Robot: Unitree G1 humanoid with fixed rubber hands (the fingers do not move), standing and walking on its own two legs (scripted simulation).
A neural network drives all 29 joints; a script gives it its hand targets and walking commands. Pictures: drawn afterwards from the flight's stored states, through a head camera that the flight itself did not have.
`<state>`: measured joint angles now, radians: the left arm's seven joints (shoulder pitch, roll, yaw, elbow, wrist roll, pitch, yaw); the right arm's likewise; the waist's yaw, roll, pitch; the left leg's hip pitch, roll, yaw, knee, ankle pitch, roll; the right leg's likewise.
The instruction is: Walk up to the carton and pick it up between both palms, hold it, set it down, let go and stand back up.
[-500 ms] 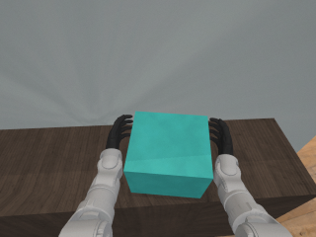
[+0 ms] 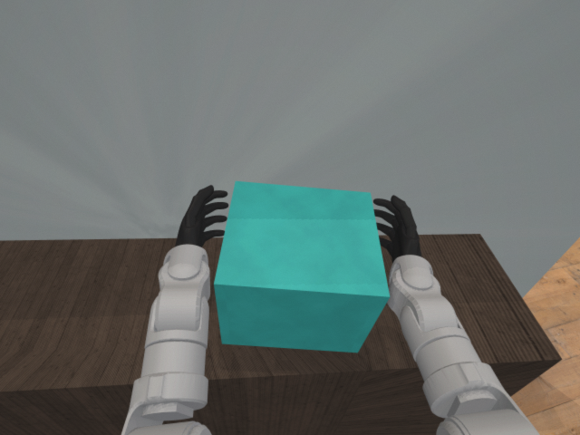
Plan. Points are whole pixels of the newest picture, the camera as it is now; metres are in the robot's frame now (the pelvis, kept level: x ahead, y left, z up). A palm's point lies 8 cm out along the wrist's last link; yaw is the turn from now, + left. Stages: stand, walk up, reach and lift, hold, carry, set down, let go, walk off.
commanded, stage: reach and lift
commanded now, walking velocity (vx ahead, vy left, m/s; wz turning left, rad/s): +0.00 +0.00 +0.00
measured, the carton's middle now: (297, 267) +0.36 +0.00 +0.06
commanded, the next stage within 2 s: hold in 1.36 s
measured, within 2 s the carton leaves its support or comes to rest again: neither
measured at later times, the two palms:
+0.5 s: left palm (189, 230) +0.36 +0.15 +0.14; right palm (407, 235) +0.36 -0.15 +0.13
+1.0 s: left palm (187, 219) +0.35 +0.15 +0.16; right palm (413, 226) +0.36 -0.15 +0.15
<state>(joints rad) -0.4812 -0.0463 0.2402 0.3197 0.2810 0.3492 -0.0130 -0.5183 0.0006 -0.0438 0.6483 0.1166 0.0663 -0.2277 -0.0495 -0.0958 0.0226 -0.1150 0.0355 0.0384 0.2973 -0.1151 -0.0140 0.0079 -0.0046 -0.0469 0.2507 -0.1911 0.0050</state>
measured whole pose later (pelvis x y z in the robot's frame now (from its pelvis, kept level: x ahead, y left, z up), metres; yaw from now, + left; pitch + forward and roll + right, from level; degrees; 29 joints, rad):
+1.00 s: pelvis +0.00 -0.01 +0.00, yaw +0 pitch -6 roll +0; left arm -0.52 -0.06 0.27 0.10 0.32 0.59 -0.04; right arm -0.59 -0.02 -0.01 0.52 0.16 0.23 -0.23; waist -0.07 -0.08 0.03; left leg -0.07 0.04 0.03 0.29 -0.11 -0.02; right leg 0.05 0.00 -0.05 0.27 -0.20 0.00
